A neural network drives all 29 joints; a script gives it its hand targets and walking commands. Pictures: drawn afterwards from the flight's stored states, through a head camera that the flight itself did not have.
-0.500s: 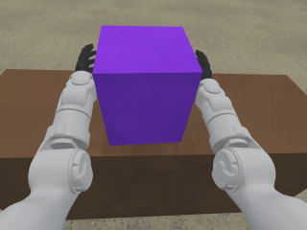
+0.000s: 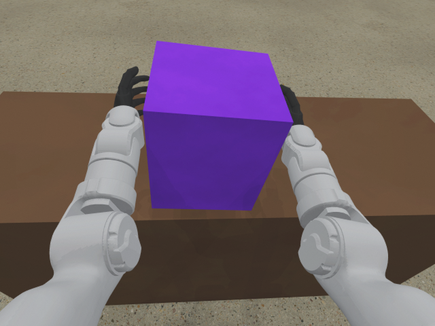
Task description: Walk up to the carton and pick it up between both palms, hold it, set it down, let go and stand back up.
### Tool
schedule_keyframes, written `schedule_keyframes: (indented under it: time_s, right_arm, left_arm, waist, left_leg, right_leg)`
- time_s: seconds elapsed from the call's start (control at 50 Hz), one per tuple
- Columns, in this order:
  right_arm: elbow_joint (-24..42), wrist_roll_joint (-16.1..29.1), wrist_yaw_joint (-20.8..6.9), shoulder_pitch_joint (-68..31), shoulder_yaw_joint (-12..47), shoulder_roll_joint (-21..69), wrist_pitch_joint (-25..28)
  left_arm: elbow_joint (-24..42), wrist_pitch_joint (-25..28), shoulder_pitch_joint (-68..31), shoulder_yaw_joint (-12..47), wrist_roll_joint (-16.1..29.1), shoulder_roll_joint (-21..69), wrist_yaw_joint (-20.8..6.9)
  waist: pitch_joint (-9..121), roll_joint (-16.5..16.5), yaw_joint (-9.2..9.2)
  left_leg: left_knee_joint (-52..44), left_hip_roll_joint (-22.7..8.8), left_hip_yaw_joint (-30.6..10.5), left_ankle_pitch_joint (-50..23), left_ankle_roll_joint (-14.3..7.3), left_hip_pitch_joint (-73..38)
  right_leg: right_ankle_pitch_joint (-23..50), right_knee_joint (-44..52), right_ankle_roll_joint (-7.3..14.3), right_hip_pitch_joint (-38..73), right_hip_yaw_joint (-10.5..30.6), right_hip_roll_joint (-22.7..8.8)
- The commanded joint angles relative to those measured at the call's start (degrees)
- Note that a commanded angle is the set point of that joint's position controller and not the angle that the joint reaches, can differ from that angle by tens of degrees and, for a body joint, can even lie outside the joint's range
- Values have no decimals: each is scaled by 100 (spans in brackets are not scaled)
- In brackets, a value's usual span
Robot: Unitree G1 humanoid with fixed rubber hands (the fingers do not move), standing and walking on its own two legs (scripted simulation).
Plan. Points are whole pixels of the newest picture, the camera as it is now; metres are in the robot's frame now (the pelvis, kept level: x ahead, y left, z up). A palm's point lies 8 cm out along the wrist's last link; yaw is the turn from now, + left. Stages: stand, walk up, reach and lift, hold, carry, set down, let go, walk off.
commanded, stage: set down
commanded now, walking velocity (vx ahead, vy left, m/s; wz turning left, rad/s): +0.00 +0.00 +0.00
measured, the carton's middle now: (208, 133) +0.46 +0.02 +0.14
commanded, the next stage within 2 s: none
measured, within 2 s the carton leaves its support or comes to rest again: neither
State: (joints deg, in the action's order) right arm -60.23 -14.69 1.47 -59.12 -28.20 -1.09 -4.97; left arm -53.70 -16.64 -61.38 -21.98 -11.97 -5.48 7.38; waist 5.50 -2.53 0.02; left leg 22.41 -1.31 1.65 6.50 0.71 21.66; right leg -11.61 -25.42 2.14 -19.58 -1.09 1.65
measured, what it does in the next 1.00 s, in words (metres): stands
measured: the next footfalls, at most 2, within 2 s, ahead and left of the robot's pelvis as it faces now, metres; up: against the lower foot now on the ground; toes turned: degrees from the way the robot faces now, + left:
none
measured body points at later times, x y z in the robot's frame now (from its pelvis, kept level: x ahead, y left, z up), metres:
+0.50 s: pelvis +0.02 +0.00 +0.00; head +0.04 +0.01 +0.45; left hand +0.48 +0.17 +0.17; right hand +0.47 -0.13 +0.15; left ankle +0.05 +0.13 -0.74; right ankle +0.01 -0.09 -0.74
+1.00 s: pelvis +0.03 -0.01 +0.00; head +0.07 +0.01 +0.45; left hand +0.50 +0.17 +0.15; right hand +0.49 -0.14 +0.13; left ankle +0.05 +0.13 -0.74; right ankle +0.01 -0.09 -0.74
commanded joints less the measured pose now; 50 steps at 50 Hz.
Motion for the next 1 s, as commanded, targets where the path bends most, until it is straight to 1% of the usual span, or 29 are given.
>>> schedule_keyframes:
  time_s: [0.0,0.04,0.06,0.08,0.1,0.12,0.18,0.2,0.22,0.24,0.26,0.3,0.38,0.4,0.44,0.48,0.54,0.6,0.62,0.64,0.72,0.76,0.78,0.82,0.84,0.88,0.9,0.92,0.98]
  right_arm:
    - [881,46,-1035,-4984,931,2567,579]
    - [842,-28,-1060,-4944,837,2614,600]
    - [694,-83,-1084,-4873,730,2567,581]
    - [774,-134,-1101,-4836,768,2599,597]
    - [742,-153,-1097,-4808,678,2532,585]
    - [759,-231,-1114,-4794,674,2519,587]
    - [888,-256,-1149,-4746,655,2547,621]
    - [786,-312,-1166,-4744,590,2534,630]
    - [767,-323,-1176,-4657,582,2586,640]
    - [905,-328,-1181,-4764,626,2571,667]
    - [877,-361,-1184,-4717,573,2538,654]
    - [887,-424,-1207,-4688,500,2560,702]
    - [1091,-476,-1237,-4712,550,2598,770]
    - [1043,-476,-1254,-4695,529,2562,779]
    - [1066,-477,-1269,-4686,541,2568,758]
    - [1121,-515,-1282,-4689,553,2600,825]
    - [1069,-611,-1283,-4595,477,2621,815]
    - [1039,-618,-1309,-4495,386,2523,817]
    - [1128,-641,-1328,-4588,432,2531,845]
    - [1096,-689,-1338,-4537,358,2553,839]
    - [1135,-726,-1361,-4522,324,2556,851]
    - [1264,-771,-1385,-4546,382,2599,874]
    - [1258,-770,-1364,-4514,385,2642,911]
    - [1139,-812,-1396,-4437,322,2612,877]
    - [1147,-833,-1407,-4461,248,2572,908]
    - [1223,-877,-1428,-4439,200,2557,926]
    - [1196,-884,-1426,-4427,201,2573,954]
    - [1236,-874,-1440,-4456,243,2610,979]
    - [1253,-932,-1436,-4436,223,2641,917]
  left_arm:
    - [68,468,-3720,391,-96,3011,-837]
    - [-11,503,-3790,315,-137,2972,-834]
    - [-53,511,-3887,252,-193,2931,-829]
    - [-80,526,-3727,190,-220,2883,-841]
    - [-89,502,-3719,211,-259,2901,-839]
    - [-118,489,-3672,163,-269,2907,-855]
    - [-74,519,-3676,131,-313,2835,-847]
    - [-148,532,-3652,92,-323,2837,-835]
    - [-36,537,-3672,178,-315,2889,-823]
    - [-97,540,-3601,109,-328,2896,-833]
    - [-78,561,-3636,125,-318,2854,-828]
    - [-81,592,-3712,130,-359,2891,-810]
    - [-175,649,-3512,30,-406,2855,-811]
    - [-181,637,-3490,33,-398,2846,-805]
    - [-269,638,-3407,-68,-470,2795,-822]
    - [-189,678,-3390,-77,-519,2843,-801]
    - [-219,701,-3432,-57,-497,2845,-828]
    - [-365,689,-3314,-121,-588,2850,-811]
    - [-298,720,-3321,-166,-598,2834,-814]
    - [-305,723,-3351,-156,-590,2828,-807]
    - [-377,748,-3335,-232,-626,2767,-814]
    - [-468,789,-3202,-390,-701,2734,-821]
    - [-314,828,-3328,-279,-677,2741,-821]
    - [-357,828,-3350,-329,-759,2761,-791]
    - [-322,846,-3368,-282,-710,2820,-790]
    - [-372,863,-3308,-335,-748,2789,-783]
    - [-282,889,-3344,-284,-724,2801,-757]
    - [-327,911,-3281,-361,-740,2804,-748]
    - [-442,893,-3265,-492,-835,2660,-788]
  waist:
    - [3958,349,-699]
    - [3922,292,-750]
    - [3798,305,-702]
    - [3838,291,-761]
    - [3717,328,-686]
    - [3655,264,-715]
    - [3716,320,-777]
    - [3672,313,-746]
    - [3804,350,-725]
    - [3821,272,-789]
    - [3811,313,-749]
    - [3884,324,-763]
    - [4083,313,-869]
    - [4074,302,-848]
    - [3889,276,-937]
    - [4059,318,-938]
    - [3993,287,-847]
    - [3874,346,-886]
    - [4021,294,-958]
    - [3996,292,-914]
    - [3932,251,-953]
    - [3956,164,-1085]
    - [4098,222,-1010]
    - [3953,288,-1028]
    - [4052,357,-967]
    - [4132,233,-984]
    - [4196,282,-973]
    - [4208,282,-1045]
    - [3978,198,-1108]
  left_leg:
    - [-287,87,353,-850,45,-2006]
    - [-286,88,367,-809,40,-1880]
    - [-336,97,375,-657,26,-1821]
    - [-362,115,419,-643,17,-1717]
    - [-365,102,390,-627,35,-1781]
    - [-367,103,392,-643,11,-1798]
    - [-350,102,417,-716,27,-1746]
    - [-376,108,433,-685,32,-1728]
    - [-314,92,412,-932,63,-1797]
    - [-317,99,439,-917,35,-1783]
    - [-333,110,431,-888,34,-1741]
    - [-317,95,436,-904,34,-1697]
    - [-249,93,463,-1124,30,-1691]
    - [-240,95,470,-1139,34,-1656]
    - [-255,100,486,-1195,33,-1556]
    - [-203,87,481,-1417,60,-1622]
    - [-224,105,509,-1330,44,-1532]
    - [-161,66,482,-1552,69,-1664]
    - [-202,70,510,-1504,42,-1663]
    - [-214,67,512,-1417,41,-1608]
    - [-246,90,535,-1368,-5,-1383]
    - [-282,112,583,-1342,-33,-1255]
    - [-252,111,583,-1470,-5,-1223]
    - [-258,92,571,-1539,22,-1283]
    - [-240,83,570,-1618,59,-1343]
    - [-190,46,553,-1703,27,-1474]
    - [-190,53,582,-1723,33,-1449]
    - [-176,49,593,-1778,37,-1447]
    - [-281,104,654,-1497,-39,-1115]
  right_leg:
    - [1634,625,-551,1380,-374,-98]
    - [1660,608,-545,1448,-339,-108]
    - [1553,602,-560,1404,-361,-127]
    - [1632,589,-571,1505,-326,-154]
    - [1542,608,-559,1414,-360,-141]
    - [1521,612,-566,1431,-377,-139]
    - [1637,575,-575,1433,-374,-140]
    - [1580,575,-581,1413,-402,-136]
    - [1796,544,-577,1379,-415,-128]
    - [1836,554,-591,1421,-396,-126]
    - [1798,564,-598,1417,-388,-140]
    - [1840,526,-592,1402,-411,-157]
    - [2124,481,-609,1395,-392,-166]
    - [2145,480,-615,1371,-383,-159]
    - [2216,447,-619,1500,-377,-164]
    - [2333,422,-608,1445,-408,-158]
    - [2440,414,-628,1497,-397,-170]
    - [2388,444,-612,1292,-418,-158]
    - [2370,460,-603,1332,-414,-160]
    - [2290,470,-597,1306,-409,-158]
    - [2552,396,-632,1466,-375,-193]
    - [2706,379,-656,1576,-346,-219]
    - [2895,308,-683,1616,-373,-232]
    - [2806,310,-676,1525,-398,-206]
    - [2718,337,-658,1400,-425,-185]
    - [2700,390,-630,1246,-422,-185]
    - [2754,361,-636,1268,-420,-179]
    - [2748,368,-637,1267,-421,-180]
    - [2945,332,-686,1555,-337,-252]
